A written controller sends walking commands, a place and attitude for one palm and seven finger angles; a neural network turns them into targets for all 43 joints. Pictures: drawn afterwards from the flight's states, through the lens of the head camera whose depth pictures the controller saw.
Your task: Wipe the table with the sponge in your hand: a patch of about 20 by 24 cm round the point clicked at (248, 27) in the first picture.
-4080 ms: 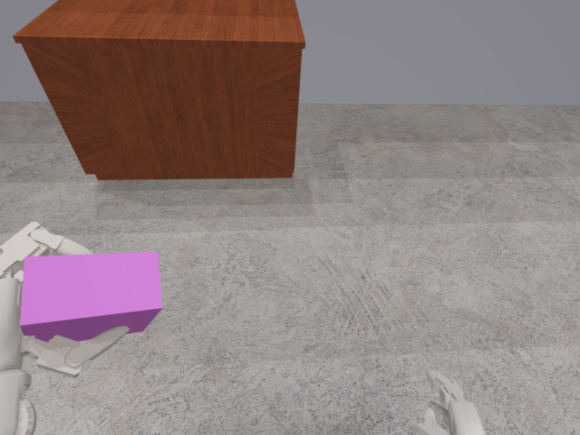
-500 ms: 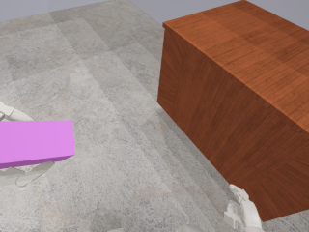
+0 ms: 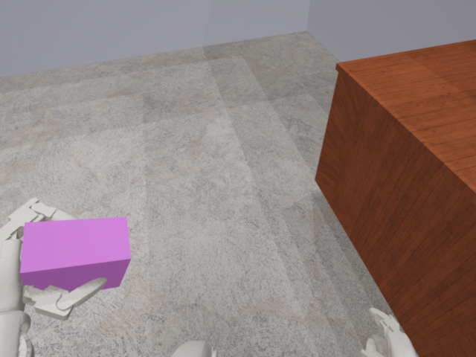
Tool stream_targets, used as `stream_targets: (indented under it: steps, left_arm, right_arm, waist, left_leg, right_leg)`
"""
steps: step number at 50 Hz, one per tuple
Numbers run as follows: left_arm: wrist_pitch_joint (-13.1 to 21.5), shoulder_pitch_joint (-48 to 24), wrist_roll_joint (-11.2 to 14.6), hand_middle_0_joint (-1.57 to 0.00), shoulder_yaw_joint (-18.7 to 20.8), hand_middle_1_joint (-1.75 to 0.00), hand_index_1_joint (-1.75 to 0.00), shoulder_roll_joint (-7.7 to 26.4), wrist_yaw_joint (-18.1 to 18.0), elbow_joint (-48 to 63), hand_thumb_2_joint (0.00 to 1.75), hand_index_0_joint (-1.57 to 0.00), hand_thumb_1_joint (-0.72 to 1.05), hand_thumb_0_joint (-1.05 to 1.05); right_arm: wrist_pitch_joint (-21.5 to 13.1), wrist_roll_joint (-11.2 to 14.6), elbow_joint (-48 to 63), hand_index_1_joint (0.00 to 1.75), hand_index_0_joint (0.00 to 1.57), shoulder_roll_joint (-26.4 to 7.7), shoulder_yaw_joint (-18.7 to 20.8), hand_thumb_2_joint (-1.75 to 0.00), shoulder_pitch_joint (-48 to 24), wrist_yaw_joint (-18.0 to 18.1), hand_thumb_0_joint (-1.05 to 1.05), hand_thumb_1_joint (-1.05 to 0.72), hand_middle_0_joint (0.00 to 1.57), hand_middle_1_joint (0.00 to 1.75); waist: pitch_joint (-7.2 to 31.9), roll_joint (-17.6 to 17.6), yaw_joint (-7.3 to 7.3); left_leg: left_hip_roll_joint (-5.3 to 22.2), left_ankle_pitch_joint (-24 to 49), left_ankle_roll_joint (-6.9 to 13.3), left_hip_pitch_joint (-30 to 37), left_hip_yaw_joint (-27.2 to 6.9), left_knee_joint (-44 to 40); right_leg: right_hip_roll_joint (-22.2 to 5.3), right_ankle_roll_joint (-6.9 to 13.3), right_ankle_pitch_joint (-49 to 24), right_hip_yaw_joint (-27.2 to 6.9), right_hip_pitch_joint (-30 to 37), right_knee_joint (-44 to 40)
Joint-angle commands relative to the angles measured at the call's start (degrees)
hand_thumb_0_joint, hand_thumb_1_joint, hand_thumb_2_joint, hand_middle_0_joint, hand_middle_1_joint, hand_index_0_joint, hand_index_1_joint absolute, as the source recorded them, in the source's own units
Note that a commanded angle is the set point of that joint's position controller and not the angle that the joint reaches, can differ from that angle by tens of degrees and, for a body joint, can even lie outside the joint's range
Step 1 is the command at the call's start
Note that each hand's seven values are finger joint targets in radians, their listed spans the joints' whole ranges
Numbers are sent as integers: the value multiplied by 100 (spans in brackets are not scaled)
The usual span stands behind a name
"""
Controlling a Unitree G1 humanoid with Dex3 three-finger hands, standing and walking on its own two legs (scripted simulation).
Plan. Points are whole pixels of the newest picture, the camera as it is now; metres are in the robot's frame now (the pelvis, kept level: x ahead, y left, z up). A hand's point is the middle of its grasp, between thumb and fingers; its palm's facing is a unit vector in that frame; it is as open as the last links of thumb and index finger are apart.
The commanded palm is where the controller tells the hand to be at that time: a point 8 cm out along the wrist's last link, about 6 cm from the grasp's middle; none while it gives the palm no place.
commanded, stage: walk to a spot facing it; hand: left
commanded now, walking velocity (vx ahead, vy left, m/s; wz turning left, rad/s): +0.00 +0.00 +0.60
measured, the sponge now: (93, 257) +0.22 +0.21 +0.13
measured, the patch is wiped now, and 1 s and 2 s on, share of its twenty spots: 0.00 0.00 0.00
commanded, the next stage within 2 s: turn to face it in 1.34 s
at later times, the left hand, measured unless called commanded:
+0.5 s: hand out of the picture +0.06 +0.31 +0.18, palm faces +0.63 -0.69 -0.35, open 10.4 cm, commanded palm +0.00 +0.34 +0.17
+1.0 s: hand out of the picture +0.09 +0.31 +0.17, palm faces +0.65 -0.57 -0.51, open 10.4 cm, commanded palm +0.02 +0.33 +0.17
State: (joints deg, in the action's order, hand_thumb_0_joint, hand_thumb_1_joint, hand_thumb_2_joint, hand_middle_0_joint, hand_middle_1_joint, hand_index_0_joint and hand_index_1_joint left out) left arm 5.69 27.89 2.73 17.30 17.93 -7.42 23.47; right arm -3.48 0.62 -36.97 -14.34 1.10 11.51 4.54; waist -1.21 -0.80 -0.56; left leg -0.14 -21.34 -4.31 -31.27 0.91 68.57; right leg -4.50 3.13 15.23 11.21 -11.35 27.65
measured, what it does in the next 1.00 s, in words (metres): steps on the spot, turning left: left foot, then right foot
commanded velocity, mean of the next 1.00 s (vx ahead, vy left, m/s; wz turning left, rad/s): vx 0.31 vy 0.00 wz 0.38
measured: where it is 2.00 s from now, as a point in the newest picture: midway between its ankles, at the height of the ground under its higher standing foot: outside the picture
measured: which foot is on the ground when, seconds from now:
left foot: up 0.00-0.26, down 0.28-0.70, up 0.72-1.00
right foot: down 0.00-0.28, up 0.30-0.68, down 0.70-1.00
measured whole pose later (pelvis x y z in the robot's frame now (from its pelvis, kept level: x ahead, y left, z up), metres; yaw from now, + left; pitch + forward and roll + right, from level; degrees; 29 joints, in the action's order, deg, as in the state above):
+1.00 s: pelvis +0.00 +0.01 +0.00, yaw +26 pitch +0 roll +2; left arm 12.1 30.4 1.6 21.5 23.4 -8.3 31.4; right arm -2.7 0.2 -35.3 -16.1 3.6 13.5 4.1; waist -4.9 1.3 -0.9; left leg 5.1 -16.8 -1.2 -30.1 6.9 48.6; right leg -6.2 1.1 17.8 14.2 -7.1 25.3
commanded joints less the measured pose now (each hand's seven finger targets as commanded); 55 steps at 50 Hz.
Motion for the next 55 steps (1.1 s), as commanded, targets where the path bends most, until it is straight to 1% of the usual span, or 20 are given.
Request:
stream_targets:
  steps: [1,8,12,13,14,15,17,19,21,29,32,33,34,35,36,39,42,52,54,55]
  left_arm:
    - [685,-896,-13,-120,986,-160,-160,1599,-299,1924,130,-120,10,0]
    - [649,-33,42,-120,1280,-160,-160,1440,-446,2101,130,-120,10,0]
    - [627,-197,152,-120,995,-160,-160,1133,-411,2064,130,-120,10,0]
    - [678,-309,172,-120,963,-160,-160,1148,-396,2169,130,-120,10,0]
    - [834,-406,160,-120,806,-160,-160,1048,-347,2349,130,-120,10,0]
    - [955,-443,-94,-120,885,-160,-160,1232,-298,2282,130,-120,10,0]
    - [1034,-943,-268,-120,940,-160,-160,1419,-147,2333,130,-120,10,0]
    - [988,-929,-239,-120,683,-160,-160,1171,-134,2487,130,-120,10,0]
    - [980,-1028,-221,-120,634,-160,-160,1176,-144,2692,130,-120,10,0]
    - [909,-1036,-153,-120,613,-160,-160,1034,-142,1428,130,-120,10,0]
    - [807,-993,-164,-120,569,-160,-160,1007,-148,1135,130,-120,10,0]
    - [766,-999,-193,-120,563,-160,-160,1023,-147,1114,130,-120,10,0]
    - [720,-1043,-236,-120,614,-160,-160,1161,-155,1117,130,-120,10,0]
    - [691,-1166,-230,-120,767,-160,-160,1487,-168,1262,130,-120,10,0]
    - [704,-1148,-121,-120,908,-160,-160,1558,-185,1263,130,-120,10,0]
    - [922,-711,-93,-120,1028,-160,-160,1568,-140,1582,130,-120,10,0]
    - [1021,-477,-80,-120,1259,-160,-160,1672,-162,1962,130,-120,10,0]
    - [878,10,-24,-120,1180,-160,-160,1283,-433,1892,130,-120,10,0]
    - [894,-276,-35,-120,1124,-160,-160,1314,-469,2116,130,-120,10,0]
    - [982,-378,-54,-120,1107,-160,-160,1328,-473,2277,130,-120,10,0]
  right_arm:
    - [-340,-123,1030,30,20,-264,140,-90,-855,180,0,-90,20,30]
    - [-254,-178,1330,30,20,-276,196,-90,-496,112,0,-90,20,30]
    - [-163,-137,1361,30,20,-302,200,-90,-185,46,0,-90,20,30]
    - [-194,-127,1377,30,20,-448,235,-90,-128,61,0,-90,20,30]
    - [-301,-140,1379,30,20,-594,224,-90,-218,27,0,-90,20,30]
    - [-365,-129,1247,30,20,-494,178,-90,-198,-52,0,-90,20,30]
    - [-433,-67,1130,30,20,-450,196,-90,-493,-125,0,-90,20,30]
    - [-496,7,1017,30,20,-462,253,-90,-356,-208,0,-90,20,30]
    - [-584,12,994,30,20,-411,198,-90,-356,-226,0,-90,20,30]
    - [-639,-108,738,30,20,-331,83,-90,-362,-99,0,-90,20,30]
    - [-498,-100,747,30,20,-273,34,-90,-462,-69,0,-90,20,30]
    - [-458,-97,736,30,20,-265,25,-90,-467,-74,0,-90,20,30]
    - [-396,-61,744,30,20,-147,17,-90,-445,-95,0,-90,20,30]
    - [-358,-21,857,30,20,-82,42,-90,-594,-90,0,-90,20,30]
    - [-372,-76,862,30,20,-323,86,-90,-796,-63,0,-90,20,30]
    - [-324,-68,821,30,20,-346,130,-90,-752,-126,0,-90,20,30]
    - [-179,-55,911,30,20,-291,122,-90,-799,-99,0,-90,20,30]
    - [-237,-49,1267,30,20,-216,278,-90,-312,-87,0,-90,20,30]
    - [-214,-55,1254,30,20,-301,358,-90,-131,-34,0,-90,20,30]
    - [-214,-41,1297,30,20,-363,383,-90,-104,1,0,-90,20,30]
  waist:
    - [386,503,115]
    - [1105,1082,334]
    - [1247,817,-34]
    - [1157,-109,-136]
    - [704,-1823,-139]
    - [532,-1775,-57]
    - [237,-1254,-6]
    - [80,-1293,24]
    - [45,-1441,81]
    - [134,-1242,131]
    - [357,-917,199]
    - [451,-562,179]
    - [597,399,172]
    - [548,1867,222]
    - [299,1362,264]
    - [-32,579,121]
    - [64,461,68]
    - [550,1112,267]
    - [997,773,-5]
    - [1321,-9,-139]
  left_leg:
    - [250,-123,26,183,218,-789]
    - [301,-704,227,658,550,-2862]
    - [117,10,459,1873,731,-4425]
    - [623,41,833,2449,-161,-4904]
    - [2061,1648,1580,3131,-2426,-5279]
    - [2710,2798,2074,3412,-3325,-5232]
    - [2380,1663,1992,2686,-2862,-5205]
    - [1701,1127,1686,2237,-1679,-5264]
    - [1295,571,1422,1833,-1070,-5463]
    - [1354,-577,1497,1480,-1284,-5638]
    - [1124,-732,1243,1260,-1118,-4775]
    - [912,-786,1094,838,-948,-4201]
    - [542,-870,900,50,-475,-2887]
    - [-94,-1202,557,-1068,67,-942]
    - [-15,-1002,436,-1405,-295,113]
    - [446,136,261,-1075,-371,656]
    - [558,361,190,-936,-8,50]
    - [238,435,405,696,1210,-3380]
    - [-106,964,482,2026,1429,-4114]
    - [187,1365,708,3169,886,-4242]
  right_leg:
    - [-1531,189,-1757,-766,320,-1146]
    - [-1904,443,-2374,-966,1192,-544]
    - [-1589,-68,-442,-552,396,501]
    - [-1122,-334,195,-272,-580,1653]
    - [-121,-733,1808,37,-2433,3137]
    - [-127,-620,2191,-536,-3323,4084]
    - [-456,-627,1466,-1051,-3443,4465]
    - [-317,-702,762,-825,-3057,4351]
    - [-196,-734,361,-575,-2556,4082]
    - [195,-695,1053,-255,-1012,1695]
    - [399,-644,934,-60,152,22]
    - [214,-533,777,-342,771,-458]
    - [-630,-185,1209,-1355,1445,-955]
    - [-2032,456,1729,-3555,1790,-1559]
    - [-2505,632,1426,-3856,1473,-1727]
    - [-1921,476,996,-2586,437,-1637]
    - [-1682,378,-288,-1225,613,-1472]
    - [-1550,338,-2442,-465,1132,-348]
    - [-1243,22,-2862,-4,735,1141]
    - [-1031,-244,-2552,162,-30,2320]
